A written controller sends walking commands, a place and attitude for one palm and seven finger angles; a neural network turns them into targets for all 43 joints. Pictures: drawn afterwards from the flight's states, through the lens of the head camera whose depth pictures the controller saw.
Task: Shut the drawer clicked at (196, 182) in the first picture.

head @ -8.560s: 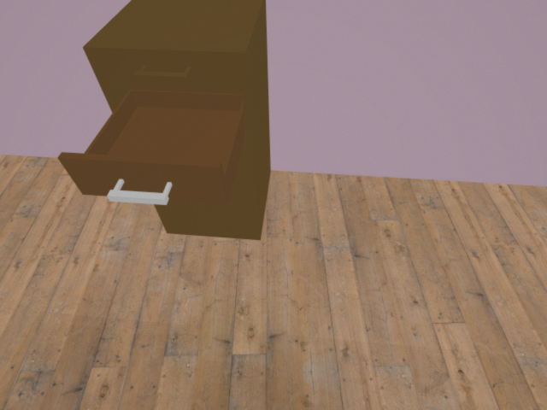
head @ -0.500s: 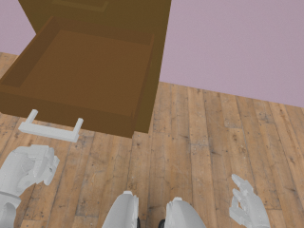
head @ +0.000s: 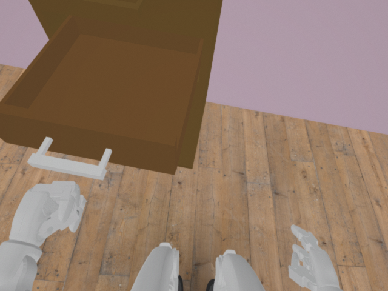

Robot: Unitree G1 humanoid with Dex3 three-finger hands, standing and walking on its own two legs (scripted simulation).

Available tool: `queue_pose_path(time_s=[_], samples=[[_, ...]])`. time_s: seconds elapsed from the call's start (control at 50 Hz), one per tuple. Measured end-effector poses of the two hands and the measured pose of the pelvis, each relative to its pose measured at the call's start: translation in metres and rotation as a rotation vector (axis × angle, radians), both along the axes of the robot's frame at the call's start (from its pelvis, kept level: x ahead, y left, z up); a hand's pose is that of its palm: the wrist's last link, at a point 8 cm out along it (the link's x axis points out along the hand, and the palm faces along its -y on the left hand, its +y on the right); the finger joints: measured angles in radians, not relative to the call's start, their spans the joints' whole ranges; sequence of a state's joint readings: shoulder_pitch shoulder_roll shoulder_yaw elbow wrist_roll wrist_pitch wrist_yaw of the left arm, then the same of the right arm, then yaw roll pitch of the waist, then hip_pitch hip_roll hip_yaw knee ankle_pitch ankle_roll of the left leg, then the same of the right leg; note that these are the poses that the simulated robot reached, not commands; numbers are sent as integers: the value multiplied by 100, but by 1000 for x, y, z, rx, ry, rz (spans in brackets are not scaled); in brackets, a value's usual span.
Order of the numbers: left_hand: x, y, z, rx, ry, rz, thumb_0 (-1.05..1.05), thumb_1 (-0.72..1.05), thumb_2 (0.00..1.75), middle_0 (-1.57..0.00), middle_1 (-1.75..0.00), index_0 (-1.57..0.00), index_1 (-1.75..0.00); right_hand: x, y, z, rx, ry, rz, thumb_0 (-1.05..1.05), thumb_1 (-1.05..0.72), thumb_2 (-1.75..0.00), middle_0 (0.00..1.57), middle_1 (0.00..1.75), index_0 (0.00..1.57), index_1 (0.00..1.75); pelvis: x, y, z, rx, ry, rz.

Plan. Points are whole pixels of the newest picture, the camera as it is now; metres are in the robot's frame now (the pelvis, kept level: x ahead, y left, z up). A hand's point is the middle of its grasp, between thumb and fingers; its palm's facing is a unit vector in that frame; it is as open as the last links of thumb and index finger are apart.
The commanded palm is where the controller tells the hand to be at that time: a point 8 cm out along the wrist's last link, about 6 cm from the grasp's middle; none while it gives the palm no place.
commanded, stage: bring the fist close to the handle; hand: left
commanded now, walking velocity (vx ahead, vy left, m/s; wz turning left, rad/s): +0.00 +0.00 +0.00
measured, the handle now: (72, 157) +0.35 +0.26 +0.03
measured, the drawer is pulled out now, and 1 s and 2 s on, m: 0.30 0.23 0.11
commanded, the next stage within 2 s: push the drawer shut in 0.08 s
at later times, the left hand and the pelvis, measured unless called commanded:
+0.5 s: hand (79, 197) +0.28 +0.23 +0.03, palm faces -0.09 -0.99 -0.06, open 3.1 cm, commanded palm +0.28 +0.28 +0.03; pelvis +0.00 -0.03 -0.01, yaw +0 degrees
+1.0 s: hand (93, 165) +0.34 +0.22 +0.03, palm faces -0.12 -0.99 -0.04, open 3.3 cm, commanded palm +0.34 +0.27 +0.03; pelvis +0.00 -0.02 +0.00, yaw +0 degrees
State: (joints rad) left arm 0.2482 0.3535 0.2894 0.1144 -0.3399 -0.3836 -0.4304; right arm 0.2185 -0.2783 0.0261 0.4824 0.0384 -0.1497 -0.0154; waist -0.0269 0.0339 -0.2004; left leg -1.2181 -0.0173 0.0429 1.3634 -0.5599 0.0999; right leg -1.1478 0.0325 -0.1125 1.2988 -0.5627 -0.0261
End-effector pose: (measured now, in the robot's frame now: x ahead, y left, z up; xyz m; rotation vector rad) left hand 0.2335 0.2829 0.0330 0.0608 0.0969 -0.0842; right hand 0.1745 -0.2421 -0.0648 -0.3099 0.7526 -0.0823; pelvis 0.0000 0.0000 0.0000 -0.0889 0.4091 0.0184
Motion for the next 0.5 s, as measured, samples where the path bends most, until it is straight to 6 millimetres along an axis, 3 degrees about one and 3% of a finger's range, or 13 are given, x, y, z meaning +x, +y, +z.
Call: queue_pose_path(time_s=[0.12, 0.22, 0.38, 0.5], samples=[[4, -4, -7, 4, -1, -16, 2, 90, 90, -140, -160, -140, -160, 2, -10, -3, -19, 10, 2, 1, -90, -90, 20, 30, 21, 30, 0, -9, -3, -3, 4, 6], [11, -8, -2, 10, -16, -46, 2, 90, 90, -140, -160, -140, -160, 4, -19, -2, -23, 9, -9, 1, -90, -90, 20, 30, 21, 30, 2, -17, -3, -3, 5, 5], [22, 5, 1, 13, -21, 3, 2, 90, 90, -140, -160, -140, -160, 4, -32, -4, -28, 14, -11, 1, -90, -90, 20, 30, 20, 30, 4, -26, -3, 0, 9, 4], [28, 4, -2, 3, -27, -6, -1, 90, 93, -140, -160, -140, -160, 0, -38, -12, -37, 39, -5, 1, -90, -90, 20, 30, 20, 30, 4, -29, -6, 0, 12, 6]])
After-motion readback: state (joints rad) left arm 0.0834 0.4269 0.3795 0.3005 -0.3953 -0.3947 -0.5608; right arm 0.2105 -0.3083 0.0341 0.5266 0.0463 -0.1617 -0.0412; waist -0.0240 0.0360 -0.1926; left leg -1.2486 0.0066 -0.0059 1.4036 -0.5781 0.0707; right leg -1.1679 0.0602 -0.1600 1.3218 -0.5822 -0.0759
